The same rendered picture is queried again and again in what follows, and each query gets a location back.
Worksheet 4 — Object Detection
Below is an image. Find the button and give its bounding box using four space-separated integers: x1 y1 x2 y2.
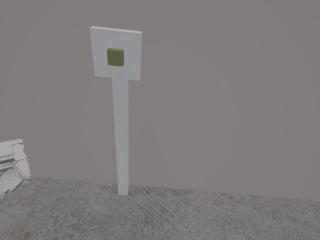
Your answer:
107 48 124 67

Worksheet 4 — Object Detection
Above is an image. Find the panel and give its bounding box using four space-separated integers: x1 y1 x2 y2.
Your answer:
89 26 142 196

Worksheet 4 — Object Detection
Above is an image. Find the robot left hand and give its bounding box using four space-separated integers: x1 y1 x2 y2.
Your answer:
0 139 31 201

